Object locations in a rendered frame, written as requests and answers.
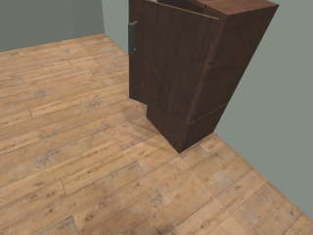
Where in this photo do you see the cupboard door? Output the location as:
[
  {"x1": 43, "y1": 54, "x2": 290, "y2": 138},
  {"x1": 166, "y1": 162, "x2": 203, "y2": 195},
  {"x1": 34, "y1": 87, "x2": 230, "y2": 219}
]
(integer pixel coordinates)
[{"x1": 128, "y1": 0, "x2": 219, "y2": 120}]

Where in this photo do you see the handle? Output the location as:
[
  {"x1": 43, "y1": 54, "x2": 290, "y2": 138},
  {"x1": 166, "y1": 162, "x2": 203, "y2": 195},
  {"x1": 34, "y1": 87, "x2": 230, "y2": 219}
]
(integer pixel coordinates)
[{"x1": 128, "y1": 21, "x2": 138, "y2": 56}]

